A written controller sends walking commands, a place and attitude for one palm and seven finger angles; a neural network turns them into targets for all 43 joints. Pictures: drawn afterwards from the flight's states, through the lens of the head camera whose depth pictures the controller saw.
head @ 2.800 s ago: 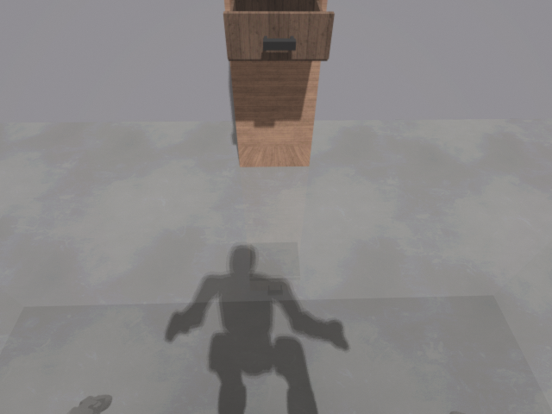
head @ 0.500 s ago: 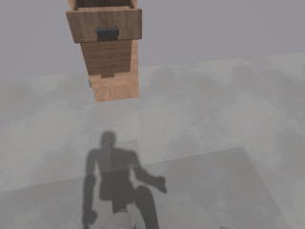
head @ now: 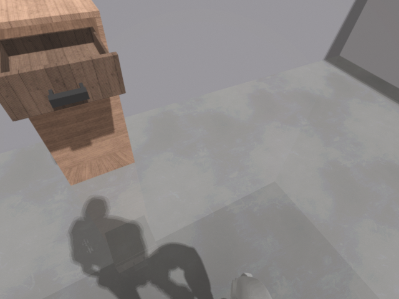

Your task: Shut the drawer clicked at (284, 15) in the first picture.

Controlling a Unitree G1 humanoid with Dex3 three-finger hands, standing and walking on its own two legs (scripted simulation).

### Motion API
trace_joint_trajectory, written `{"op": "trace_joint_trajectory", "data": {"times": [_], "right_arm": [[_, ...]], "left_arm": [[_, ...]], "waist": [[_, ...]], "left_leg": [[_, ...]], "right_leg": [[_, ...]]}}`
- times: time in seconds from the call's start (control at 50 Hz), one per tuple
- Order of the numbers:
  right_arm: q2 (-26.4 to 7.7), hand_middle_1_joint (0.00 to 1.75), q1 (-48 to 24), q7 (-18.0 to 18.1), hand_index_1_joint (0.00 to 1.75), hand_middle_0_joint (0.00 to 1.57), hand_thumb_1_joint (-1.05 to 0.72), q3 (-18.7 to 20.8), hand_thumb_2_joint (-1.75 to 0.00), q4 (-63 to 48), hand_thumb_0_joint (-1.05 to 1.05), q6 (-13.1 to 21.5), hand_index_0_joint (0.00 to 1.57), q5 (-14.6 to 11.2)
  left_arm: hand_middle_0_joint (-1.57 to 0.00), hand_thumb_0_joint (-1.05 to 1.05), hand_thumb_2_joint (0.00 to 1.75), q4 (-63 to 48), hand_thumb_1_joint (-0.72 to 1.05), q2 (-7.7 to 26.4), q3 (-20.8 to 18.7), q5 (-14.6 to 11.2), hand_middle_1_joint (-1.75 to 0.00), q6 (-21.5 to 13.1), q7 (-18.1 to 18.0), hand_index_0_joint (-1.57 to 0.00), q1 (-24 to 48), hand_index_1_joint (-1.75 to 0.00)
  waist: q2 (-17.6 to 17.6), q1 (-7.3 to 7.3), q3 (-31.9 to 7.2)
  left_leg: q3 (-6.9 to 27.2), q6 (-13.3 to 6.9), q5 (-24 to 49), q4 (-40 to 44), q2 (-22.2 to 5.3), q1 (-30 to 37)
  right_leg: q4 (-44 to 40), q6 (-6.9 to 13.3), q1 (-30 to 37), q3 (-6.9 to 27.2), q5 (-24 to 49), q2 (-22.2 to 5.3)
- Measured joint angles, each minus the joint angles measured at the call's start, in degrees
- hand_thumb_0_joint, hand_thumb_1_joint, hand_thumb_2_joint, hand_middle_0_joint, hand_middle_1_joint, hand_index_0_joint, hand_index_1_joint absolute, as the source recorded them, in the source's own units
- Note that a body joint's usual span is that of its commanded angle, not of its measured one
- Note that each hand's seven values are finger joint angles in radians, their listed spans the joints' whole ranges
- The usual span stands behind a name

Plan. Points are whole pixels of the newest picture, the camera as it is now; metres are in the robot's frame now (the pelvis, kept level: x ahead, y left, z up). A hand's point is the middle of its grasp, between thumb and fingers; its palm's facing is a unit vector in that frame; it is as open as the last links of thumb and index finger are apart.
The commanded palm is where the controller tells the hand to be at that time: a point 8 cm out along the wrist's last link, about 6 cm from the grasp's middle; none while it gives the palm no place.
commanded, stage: walk to a spot facing it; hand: left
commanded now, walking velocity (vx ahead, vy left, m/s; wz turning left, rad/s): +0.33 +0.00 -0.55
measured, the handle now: (67, 93) +0.63 +0.42 +0.04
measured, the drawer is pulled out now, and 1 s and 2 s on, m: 0.30 0.30 0.30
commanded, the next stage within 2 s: turn to face it in 0.26 s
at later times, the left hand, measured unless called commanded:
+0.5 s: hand (156, 241) +0.29 +0.12 -0.17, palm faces -0.18 -0.96 -0.23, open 7.3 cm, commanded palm none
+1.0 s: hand (130, 233) +0.31 +0.20 -0.18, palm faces +0.10 -0.97 -0.21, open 7.4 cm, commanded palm none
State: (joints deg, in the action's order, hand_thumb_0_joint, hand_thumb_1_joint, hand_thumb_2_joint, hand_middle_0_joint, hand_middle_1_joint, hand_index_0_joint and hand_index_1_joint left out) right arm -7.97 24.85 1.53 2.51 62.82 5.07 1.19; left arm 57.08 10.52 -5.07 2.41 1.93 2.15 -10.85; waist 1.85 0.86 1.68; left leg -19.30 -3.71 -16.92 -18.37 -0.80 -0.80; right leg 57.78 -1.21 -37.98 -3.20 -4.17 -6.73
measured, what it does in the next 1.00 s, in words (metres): walks ahead: right foot, then left foot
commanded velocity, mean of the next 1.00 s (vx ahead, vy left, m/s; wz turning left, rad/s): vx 0.09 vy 0.00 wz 0.24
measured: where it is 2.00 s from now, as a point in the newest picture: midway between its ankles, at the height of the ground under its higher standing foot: outside the picture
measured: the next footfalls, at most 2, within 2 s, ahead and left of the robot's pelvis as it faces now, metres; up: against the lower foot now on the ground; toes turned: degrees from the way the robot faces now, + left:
right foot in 0.24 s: +0.23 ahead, -0.13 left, +0.00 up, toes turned -16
left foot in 0.70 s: +0.38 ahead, +0.05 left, +0.00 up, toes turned +2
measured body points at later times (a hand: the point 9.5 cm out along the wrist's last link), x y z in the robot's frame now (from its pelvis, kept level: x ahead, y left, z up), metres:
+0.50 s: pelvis +0.20 -0.06 -0.01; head +0.21 -0.06 +0.44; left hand +0.30 +0.17 -0.15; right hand +0.22 -0.30 -0.15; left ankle +0.28 +0.09 -0.67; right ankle +0.19 -0.12 -0.74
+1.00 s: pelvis +0.27 -0.01 +0.00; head +0.30 +0.02 +0.44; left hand +0.31 +0.25 -0.16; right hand +0.34 -0.26 -0.14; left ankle +0.34 +0.05 -0.74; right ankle +0.25 -0.20 -0.66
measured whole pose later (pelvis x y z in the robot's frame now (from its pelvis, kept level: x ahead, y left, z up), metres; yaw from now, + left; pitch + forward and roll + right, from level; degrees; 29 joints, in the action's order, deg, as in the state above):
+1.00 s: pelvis +0.27 -0.01 +0.00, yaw +2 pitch +1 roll -3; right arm -10.3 12.3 0.1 3.3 55.0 -1.4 1.2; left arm 55.8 12.8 -5.6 1.6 2.7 -0.9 -12.3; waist 0.3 0.2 3.1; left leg -1.1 -5.6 -6.9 -25.7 2.0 -19.8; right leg 60.6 -4.6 -27.5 0.1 -19.8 -4.8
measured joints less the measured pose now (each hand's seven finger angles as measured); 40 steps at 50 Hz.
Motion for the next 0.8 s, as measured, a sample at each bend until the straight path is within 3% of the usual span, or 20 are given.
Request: {"op": "trace_joint_trajectory", "data": {"times": [0.1,0.18,0.22,0.24,0.26,0.3,0.32,0.36,0.42,0.48,0.54,0.64,0.68,0.72,0.76,0.8], "right_arm": [[1.36,0.3,3.02,-0.12,0.3,0.2,-0.91,-0.67,-0.9,0.93,0.01,-0.34,0.2,0.55],[1.78,0.3,4.94,-0.26,0.3,0.2,-0.91,-0.73,-0.9,1.67,0.01,-1.06,0.2,0.78],[2.0,0.3,5.88,-0.51,0.3,0.2,-0.91,-0.68,-0.9,2.08,0.01,-1.68,0.2,0.58],[2.39,0.3,6.65,-0.83,0.3,0.2,-0.91,-0.69,-0.9,2.15,0.01,-2.09,0.2,0.27],[2.47,0.3,6.42,-1.07,0.3,0.2,-0.91,-0.71,-0.9,2.18,0.01,-2.67,0.2,-0.14],[1.94,0.3,3.53,-1.0,0.3,0.2,-0.91,-0.39,-0.9,1.81,0.01,-3.74,0.2,-0.6],[1.57,0.3,1.7,-0.88,0.3,0.2,-0.91,-0.08,-0.9,1.09,0.01,-4.05,0.2,-0.62],[0.65,0.3,-2.5,-0.74,0.3,0.2,-0.91,0.34,-0.9,-0.91,0.01,-4.3,0.2,-0.29],[-0.56,0.3,-8.7,-0.48,0.3,0.2,-0.91,0.65,-0.9,-4.58,0.01,-4.0,0.2,0.15],[-1.36,0.3,-12.92,-0.44,0.3,0.2,-0.91,0.63,-0.9,-6.91,0.01,-3.63,0.2,0.19],[-1.6,0.3,-14.86,-0.64,0.3,0.2,-0.91,0.31,-0.9,-7.1,0.0,-3.85,0.2,-0.07],[-1.05,0.3,-15.19,-1.35,0.3,0.2,-0.91,-0.46,-0.9,-5.49,0.0,-4.97,0.2,-0.21],[-0.73,0.3,-14.96,-1.68,0.3,0.2,-0.91,-0.69,-0.9,-5.32,0.0,-5.36,0.2,-0.02],[-0.23,0.3,-14.93,-1.9,0.3,0.2,-0.91,-0.73,-0.9,-5.62,0.01,-5.35,0.2,0.33],[0.0,0.3,-15.4,-1.85,0.3,0.2,-0.91,-0.88,-0.9,-6.42,0.0,-5.24,0.2,0.31],[-0.26,0.3,-15.56,-1.37,0.3,0.2,-0.92,-0.48,-0.9,-7.24,0.0,-5.28,0.2,0.14]], "left_arm": [[-0.19,0.0,0.89,-0.07,0.91,-0.91,0.74,-0.22,-0.3,0.32,0.4,-0.2,2.72,-0.3],[-0.19,0.01,0.89,-1.08,0.91,-1.78,1.34,-0.3,-0.3,-0.49,0.5,-0.2,5.43,-0.3],[-0.19,0.01,0.89,-1.93,0.91,-1.76,1.55,-0.26,-0.3,-1.81,0.52,-0.2,5.95,-0.3],[-0.19,0.01,0.89,-2.43,0.91,-1.29,1.63,-0.21,-0.3,-2.76,0.55,-0.2,5.67,-0.3],[-0.2,0.01,0.89,-2.78,0.91,-1.03,1.47,-0.39,-0.3,-3.76,0.27,-0.2,5.43,-0.3],[-0.2,0.0,0.89,-2.78,0.91,-0.73,1.3,-1.34,-0.3,-4.52,-0.51,-0.2,4.69,-0.3],[-0.2,0.0,0.89,-2.52,0.91,-0.56,1.28,-1.64,-0.3,-4.44,-0.85,-0.2,4.0,-0.3],[-0.2,0.0,0.89,-1.63,0.91,-0.26,1.35,-1.8,-0.3,-4.42,-1.47,-0.2,2.04,-0.3],[-0.2,0.0,0.89,-0.05,0.92,0.33,1.15,-1.45,-0.3,-4.66,-2.53,-0.2,-0.57,-0.3],[-0.2,0.0,0.89,1.56,0.92,0.34,1.63,-1.22,-0.3,-4.57,-2.79,-0.2,-2.22,-0.3],[-0.2,0.0,0.89,2.39,0.92,-0.16,2.2,-1.17,-0.3,-4.63,-2.86,-0.2,-3.14,-0.3],[-0.2,0.0,0.89,2.16,0.91,-1.21,2.81,-0.92,-0.3,-4.24,-3.04,-0.2,-4.06,-0.3],[-0.2,0.0,0.89,1.95,0.91,-1.41,2.78,-0.97,-0.3,-3.84,-3.18,-0.2,-4.66,-0.3],[-0.2,0.0,0.89,1.94,0.91,-1.11,2.47,-1.35,-0.3,-3.02,-3.24,-0.2,-4.94,-0.3],[-0.2,0.0,0.89,1.75,0.91,-0.89,2.19,-1.63,-0.3,-1.8,-3.48,-0.2,-4.61,-0.3],[-0.2,0.0,0.89,1.72,0.91,-0.69,1.74,-1.43,-0.3,-0.74,-3.45,-0.2,-4.2,-0.3]], "waist": [[-0.83,2.34,2.02],[-2.19,3.57,3.5],[-2.49,3.25,3.77],[-1.58,2.85,3.28],[-1.05,1.92,3.04],[-1.08,1.39,3.69],[-1.2,1.33,3.82],[-1.47,1.26,3.34],[-2.14,1.45,2.28],[-3.01,1.57,1.07],[-3.48,0.9,0.09],[-2.88,-1.22,-0.34],[-2.18,-1.73,-0.08],[-0.42,-1.82,0.58],[0.42,-2.35,1.93],[0.3,-2.09,2.63]], "left_leg": [[-2.64,2.03,-3.63,0.02,-1.45,3.9],[-4.76,4.43,-8.13,-3.07,-3.94,5.87],[-5.49,5.41,-11.05,-9.94,-6.37,5.17],[-5.17,5.62,-11.78,-17.34,-7.64,2.99],[-2.37,5.97,-12.39,-28.13,-8.5,-1.07],[6.59,5.97,-12.4,-48.03,-8.02,-10.09],[9.68,5.99,-10.56,-53.95,-7.73,-14.05],[13.41,6.14,-6.19,-58.03,-8.0,-21.05],[16.6,6.49,-2.42,-54.2,-8.67,-29.04],[17.6,6.82,0.86,-46.56,-8.68,-32.87],[17.25,6.92,3.05,-37.9,-7.76,-32.35],[14.98,6.32,2.2,-25.36,-5.08,-25.94],[13.93,5.76,3.44,-20.56,-3.79,-22.31],[13.34,1.82,3.58,-18.69,-1.63,-20.72],[12.91,-0.76,2.54,-19.59,-0.56,-20.89],[13.05,-1.36,3.32,-17.87,0.03,-20.29]], "right_leg": [[-10.11,1.28,3.29,-3.12,-2.92,1.24],[-16.6,3.86,7.15,-5.93,-8.04,4.05],[-20.9,5.48,11.13,-7.45,-8.97,6.09],[-23.43,6.82,13.71,-7.63,-6.66,6.25],[-22.0,7.7,13.48,-7.18,-5.8,6.53],[-19.46,8.24,14.69,-6.41,-9.3,7.77],[-20.15,8.15,16.22,-6.04,-10.44,8.43],[-23.34,7.16,19.13,-4.95,-10.3,9.64],[-28.18,7.25,22.46,-3.42,-8.96,10.71],[-31.33,6.84,25.19,-2.94,-8.75,10.74],[-32.95,6.0,27.95,-3.62,-9.69,10.3],[-31.65,4.17,31.47,-6.57,-13.63,8.88],[-28.75,3.15,31.76,-7.98,-16.35,7.81],[-21.75,1.73,29.55,-8.59,-19.71,5.25],[-8.6,-0.08,23.84,-5.46,-26.0,4.29],[1.16,-0.96,18.54,-2.8,-26.69,4.01]]}}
